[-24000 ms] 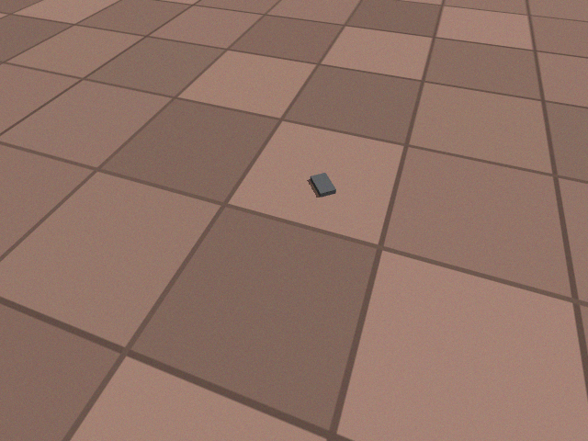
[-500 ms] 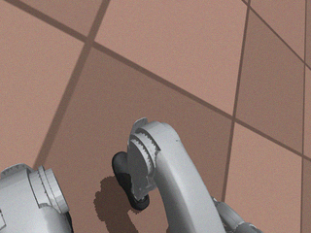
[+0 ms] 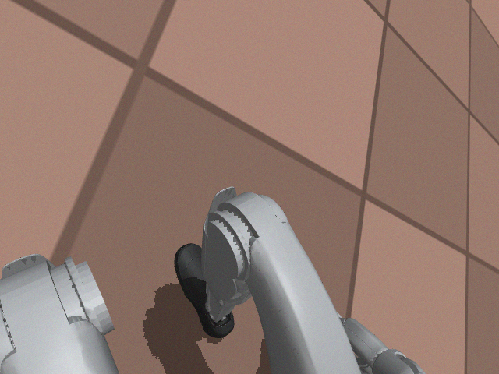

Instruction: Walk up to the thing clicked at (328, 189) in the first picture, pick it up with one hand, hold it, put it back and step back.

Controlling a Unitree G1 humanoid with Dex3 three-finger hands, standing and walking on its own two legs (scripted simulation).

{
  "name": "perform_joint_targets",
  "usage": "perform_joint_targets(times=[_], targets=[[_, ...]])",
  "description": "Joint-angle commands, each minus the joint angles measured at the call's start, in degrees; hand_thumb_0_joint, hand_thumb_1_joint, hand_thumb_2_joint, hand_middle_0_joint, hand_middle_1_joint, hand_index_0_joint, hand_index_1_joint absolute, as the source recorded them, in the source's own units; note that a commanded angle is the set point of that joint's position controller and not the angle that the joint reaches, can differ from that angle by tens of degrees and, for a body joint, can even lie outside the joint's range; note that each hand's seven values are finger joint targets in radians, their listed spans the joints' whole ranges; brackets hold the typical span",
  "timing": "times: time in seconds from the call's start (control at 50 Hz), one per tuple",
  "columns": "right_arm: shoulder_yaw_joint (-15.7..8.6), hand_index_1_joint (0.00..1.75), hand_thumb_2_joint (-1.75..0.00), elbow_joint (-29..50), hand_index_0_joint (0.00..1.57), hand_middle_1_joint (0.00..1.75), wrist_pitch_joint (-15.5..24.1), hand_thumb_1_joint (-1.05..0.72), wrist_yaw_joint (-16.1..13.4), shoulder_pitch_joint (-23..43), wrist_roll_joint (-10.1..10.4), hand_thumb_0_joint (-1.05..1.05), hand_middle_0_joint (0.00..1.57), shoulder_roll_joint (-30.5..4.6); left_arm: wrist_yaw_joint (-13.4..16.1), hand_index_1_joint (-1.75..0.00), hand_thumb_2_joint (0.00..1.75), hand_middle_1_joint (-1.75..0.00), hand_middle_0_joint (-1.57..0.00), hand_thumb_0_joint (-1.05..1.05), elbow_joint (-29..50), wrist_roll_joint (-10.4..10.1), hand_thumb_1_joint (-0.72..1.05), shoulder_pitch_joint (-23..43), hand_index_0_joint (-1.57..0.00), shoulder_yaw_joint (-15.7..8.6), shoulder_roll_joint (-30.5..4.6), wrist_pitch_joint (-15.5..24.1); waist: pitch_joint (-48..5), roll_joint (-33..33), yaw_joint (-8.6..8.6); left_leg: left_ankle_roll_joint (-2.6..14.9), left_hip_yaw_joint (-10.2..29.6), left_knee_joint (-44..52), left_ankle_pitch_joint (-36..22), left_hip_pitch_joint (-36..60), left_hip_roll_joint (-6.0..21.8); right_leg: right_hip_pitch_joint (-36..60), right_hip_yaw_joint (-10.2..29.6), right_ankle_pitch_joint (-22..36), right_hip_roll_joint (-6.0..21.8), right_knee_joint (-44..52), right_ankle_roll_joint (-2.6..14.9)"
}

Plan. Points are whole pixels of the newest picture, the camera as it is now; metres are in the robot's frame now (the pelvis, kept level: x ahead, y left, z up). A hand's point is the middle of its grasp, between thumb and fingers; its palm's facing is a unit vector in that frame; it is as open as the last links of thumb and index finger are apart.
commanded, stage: rest palm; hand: left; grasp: from above
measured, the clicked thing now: out of the picture +0.46 +0.36 -0.30
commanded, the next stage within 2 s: close in 0.52 s
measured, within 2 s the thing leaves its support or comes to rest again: neither
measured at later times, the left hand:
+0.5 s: hand out of the picture +0.45 +0.34 -0.27, palm faces -0.46 -0.16 -0.88, open 13.2 cm
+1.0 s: hand out of the picture +0.44 +0.34 -0.26, palm faces -0.46 -0.14 -0.88, open 12.0 cm
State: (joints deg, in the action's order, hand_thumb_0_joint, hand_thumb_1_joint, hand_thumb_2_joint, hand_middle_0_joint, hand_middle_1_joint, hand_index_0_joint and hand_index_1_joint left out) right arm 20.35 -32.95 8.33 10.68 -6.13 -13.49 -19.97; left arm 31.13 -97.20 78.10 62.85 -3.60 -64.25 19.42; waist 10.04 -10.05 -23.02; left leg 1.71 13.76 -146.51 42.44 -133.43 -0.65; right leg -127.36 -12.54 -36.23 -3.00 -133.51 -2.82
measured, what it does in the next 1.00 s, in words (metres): stands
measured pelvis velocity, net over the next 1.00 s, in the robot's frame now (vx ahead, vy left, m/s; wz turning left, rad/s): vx -0.01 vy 0.00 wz -0.01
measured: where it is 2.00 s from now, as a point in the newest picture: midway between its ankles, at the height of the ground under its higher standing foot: (158, 342)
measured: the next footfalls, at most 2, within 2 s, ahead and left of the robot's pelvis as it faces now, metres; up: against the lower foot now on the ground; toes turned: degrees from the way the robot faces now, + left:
none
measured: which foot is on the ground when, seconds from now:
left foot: down 0.00-1.00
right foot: down 0.00-1.00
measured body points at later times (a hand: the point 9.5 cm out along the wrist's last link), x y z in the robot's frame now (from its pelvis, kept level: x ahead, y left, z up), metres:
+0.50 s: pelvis +0.00 +0.00 +0.00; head +0.29 +0.14 +0.31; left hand +0.47 +0.34 -0.22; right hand +0.05 -0.25 -0.04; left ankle +0.06 +0.11 -0.27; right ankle +0.12 -0.11 -0.27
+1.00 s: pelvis -0.01 +0.00 +0.00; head +0.28 +0.16 +0.31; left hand +0.46 +0.35 -0.21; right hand +0.06 -0.24 -0.04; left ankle +0.06 +0.11 -0.27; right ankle +0.12 -0.11 -0.27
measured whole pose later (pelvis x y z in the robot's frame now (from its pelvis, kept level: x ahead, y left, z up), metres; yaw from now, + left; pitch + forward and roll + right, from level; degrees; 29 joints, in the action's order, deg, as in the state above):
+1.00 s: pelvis -0.01 +0.00 +0.00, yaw -1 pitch +27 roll -17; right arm 22.5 -32.6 10.5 10.8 -4.9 -13.8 -20.6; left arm 32.7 -98.5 76.4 63.5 -2.6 -66.0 18.1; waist 11.9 -11.0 -23.5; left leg 2.2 14.1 -146.2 41.6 -133.3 0.0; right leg -127.1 -12.8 -34.8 -3.6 -132.5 -3.2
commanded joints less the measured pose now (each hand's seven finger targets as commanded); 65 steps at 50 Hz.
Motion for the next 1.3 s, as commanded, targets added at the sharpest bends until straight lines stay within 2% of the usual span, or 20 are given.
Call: perform_joint_targets(times=[0.0,0.06,0.08,0.16,0.22,0.26,0.32,0.5,0.56,0.6,0.64,0.68,0.76,0.8,0.9,0.92,1.0,1.06,1.12,1.28], targets=[[-5.78,0.3,-0.9,-1.33,0.2,0.3,0.92,-0.9,-0.29,-9.61,0.02,0.0,0.2,-19.85,4.63,-0.89,0.87,-0.89,-0.18,0.0,2.35,-0.45,-0.39,12.52,-0.18,0.24,-10.24,-0.82,-31.82,35.88,-3.94,-2.27,-1.41,17.4,-17.57,30.29,3.31,15.53,-4.16,14.57,-1.95,7.55,3.83],[-5.99,0.3,-0.9,-0.79,0.2,0.3,1.7,-0.9,-0.36,-8.7,0.09,0.0,0.2,-20.76,5.7,-0.88,0.86,-0.88,-0.2,0.0,2.21,-0.32,-0.37,13.45,-0.2,0.34,-11.71,-1.8,-30.59,33.92,-3.87,-1.68,-2.07,17.88,-13.22,27.19,3.13,16.25,-3.82,12.56,-2.31,8.88,3.87],[-5.61,0.3,-0.9,-1.27,0.2,0.3,1.89,-0.9,-0.29,-9.26,0.11,0.0,0.2,-20.8,6.19,-0.88,0.85,-0.88,-0.2,0.0,4.43,-0.27,-0.36,15.42,-0.2,-0.93,-13.52,-1.86,-32.62,35.97,-3.73,-1.82,-1.99,18.11,-13.98,28.09,3.28,16.96,-3.74,13.07,-2.07,8.84,3.83],[-5.01,0.3,-0.91,-0.8,0.2,0.3,2.99,-0.91,-0.02,-8.65,-0.15,0.0,0.2,-20.43,6.36,-0.91,0.85,-0.91,-0.19,0.0,0.0,-1.59,-0.38,12.04,-0.19,-0.59,-11.76,-3.32,-30.89,32.23,-4.54,-1.46,-1.85,17.7,-11.67,26.27,3.37,17.66,-3.53,12.12,-2.02,9.02,3.51],[-5.67,0.3,-0.91,-0.94,0.2,0.3,3.44,-0.91,-0.33,-9.34,0.17,0.0,0.2,-21.33,6.04,-0.89,0.84,-0.9,-0.2,0.0,3.67,-2.67,-0.36,15.57,-0.2,-0.51,-12.8,-3.54,-32.83,33.03,-4.54,-1.13,-2.47,17.48,-10.99,26.1,3.26,18.74,-3.17,11.9,-2.22,9.96,3.58],[-5.14,0.3,-0.91,-1.49,0.2,0.3,3.71,-0.91,-0.21,-9.68,0.19,0.0,0.2,-21.2,5.68,-0.9,0.83,-0.91,-0.2,0.0,1.52,-3.06,-0.36,13.64,-0.2,-1.9,-14.51,-3.93,-33.83,33.21,-4.01,-1.22,-1.97,17.3,-12.15,26.75,3.49,19.48,-3.3,12.56,-1.96,9.69,3.52],[-4.16,0.3,-0.91,-1.09,0.2,0.3,3.75,-0.91,-0.19,-9.54,0.26,0.0,0.2,-20.75,4.75,-0.9,0.85,-0.91,-0.2,0.0,1.44,-3.62,-0.37,12.01,-0.2,-1.15,-13.62,-3.88,-32.96,31.69,-4.25,-1.19,-2.35,16.11,-13.82,26.17,3.49,20.92,-3.0,14.08,-1.97,9.52,3.42],[-4.94,0.3,-0.91,-1.33,0.2,0.3,2.45,-0.9,-0.26,-10.7,0.32,0.0,0.2,-21.02,3.1,-0.89,0.84,-0.9,-0.2,0.0,8.27,-3.56,-0.36,13.45,-0.2,-3.7,-17.13,-2.94,-38.55,37.23,-2.66,-2.23,-2.13,16.01,-21.28,31.32,3.71,23.4,-3.42,18.05,-2.23,9.29,4.11],[-4.49,0.3,-0.91,-1.32,0.2,0.3,2.35,-0.91,0.35,-10.3,0.0,0.0,0.2,-20.4,1.98,-0.9,0.83,-0.91,-0.19,0.0,2.06,-4.11,-0.35,9.27,-0.2,-0.76,-12.11,-3.13,-32.15,33.66,-4.12,-1.8,-2.53,15.23,-19.19,27.32,3.56,21.94,-3.72,16.84,-2.55,9.65,3.83],[-4.55,0.3,-0.91,-0.6,0.2,0.3,2.2,-0.91,0.14,-10.32,0.25,0.0,0.2,-20.9,1.49,-0.9,0.84,-0.91,-0.2,0.0,3.75,-4.12,-0.34,10.94,-0.21,-0.64,-13.13,-3.07,-31.78,32.71,-4.17,-1.48,-2.73,15.39,-17.36,26.79,3.31,21.51,-3.59,15.51,-2.55,10.34,3.85],[-4.85,0.3,-0.9,-1.22,0.2,0.3,1.81,-0.9,-0.12,-10.95,0.28,0.0,0.2,-21.59,1.7,-0.87,0.76,-0.89,-0.25,0.0,8.48,-3.71,-0.25,13.4,-0.27,-3.09,-16.87,-2.43,-34.39,37.57,-2.78,-2.47,-1.53,16.62,-19.45,31.06,3.78,19.79,-3.81,15.32,-1.87,9.78,4.31],[-4.6,0.3,-0.9,-1.1,0.2,0.3,1.43,-0.9,-0.14,-10.25,0.08,0.0,0.2,-21.6,1.57,-0.86,0.74,-0.88,-0.26,0.0,8.07,-3.53,-0.22,12.91,-0.29,-2.27,-15.75,-1.89,-36.05,37.77,-3.28,-2.76,-0.65,16.79,-21.08,33.14,4.17,19.98,-4.41,16.02,-2.03,9.08,4.26],[-4.47,0.3,-0.9,-0.56,0.2,0.3,1.54,-0.9,-0.14,-9.64,0.11,0.0,0.2,-20.77,2.03,-0.87,0.72,-0.91,-0.26,0.0,3.45,-3.5,-0.19,11.48,-0.29,0.31,-11.91,-1.37,-31.13,33.51,-4.59,-1.86,-1.48,16.65,-15.34,27.6,3.6,19.52,-4.45,13.5,-2.6,9.59,3.97],[-4.35,0.3,-0.9,-0.62,0.2,0.3,1.65,-0.9,-0.4,-9.44,0.15,0.0,0.2,-21.0,2.49,-0.85,0.7,-0.89,-0.28,0.0,5.61,-3.17,-0.16,14.0,-0.32,-0.36,-14.07,-1.06,-31.78,34.21,-4.14,-1.81,-1.34,17.24,-14.01,27.8,3.67,19.25,-4.35,12.75,-2.55,9.87,3.93],[-3.82,0.3,-0.9,-0.6,0.2,0.3,2.13,-0.89,-0.74,-8.33,0.17,0.0,0.2,-20.73,3.92,-0.82,0.66,-0.87,-0.3,0.0,3.88,-3.0,-0.12,12.86,-0.35,0.84,-13.08,-1.16,-30.52,32.42,-4.16,-1.58,-1.63,17.6,-12.1,26.66,3.65,19.13,-4.13,11.84,-2.68,9.99,3.68],[-4.2,0.3,-0.9,-1.19,0.2,0.3,2.18,-0.89,-0.79,-8.83,0.04,0.0,0.2,-20.99,4.23,-0.81,0.66,-0.85,-0.31,0.0,7.18,-2.68,-0.11,15.11,-0.36,0.14,-14.26,-1.04,-32.78,35.13,-3.95,-1.92,-1.34,17.72,-13.56,29.01,3.89,18.58,-4.21,12.85,-2.56,9.68,3.71],[-3.69,0.3,-0.9,-0.94,0.2,0.3,2.62,-0.9,-0.76,-8.64,0.03,0.0,0.2,-20.68,4.53,-0.78,0.62,-0.82,-0.35,0.0,3.7,-2.69,-0.07,13.14,-0.39,0.82,-13.44,-2.23,-30.97,34.25,-4.7,-1.93,-1.13,18.35,-12.59,28.19,4.0,18.37,-4.07,12.52,-2.34,9.46,3.59],[-3.8,0.3,-0.9,-1.62,0.2,0.3,2.68,-0.9,-0.78,-8.54,0.24,0.0,0.2,-20.57,4.8,-0.75,0.61,-0.79,-0.38,0.0,5.54,-3.03,-0.06,15.01,-0.41,-0.07,-14.24,-2.74,-34.11,36.46,-4.04,-2.36,-0.65,18.04,-15.76,30.55,4.36,18.52,-4.15,14.56,-2.23,9.16,3.68],[-4.22,0.3,-0.9,-2.33,0.2,0.3,2.93,-0.9,-0.34,-8.6,0.23,0.0,0.2,-21.13,4.45,-0.74,0.58,-0.79,-0.38,0.0,5.74,-3.06,-0.03,14.97,-0.43,-0.41,-14.4,-3.25,-33.97,38.38,-3.79,-2.95,-0.15,17.6,-18.72,31.85,4.51,17.07,-4.3,15.69,-1.91,8.37,3.79],[-3.32,0.3,-0.9,-0.49,0.2,0.3,2.24,-0.9,-0.63,-8.98,0.11,0.0,0.2,-21.19,2.29,-0.67,0.5,-0.72,-0.47,0.0,2.23,-4.2,0.07,11.32,-0.51,-0.3,-14.61,-3.36,-30.89,32.83,-4.14,-1.59,-2.38,16.34,-15.14,26.0,3.68,21.36,-3.52,13.98,-2.41,10.52,3.95]])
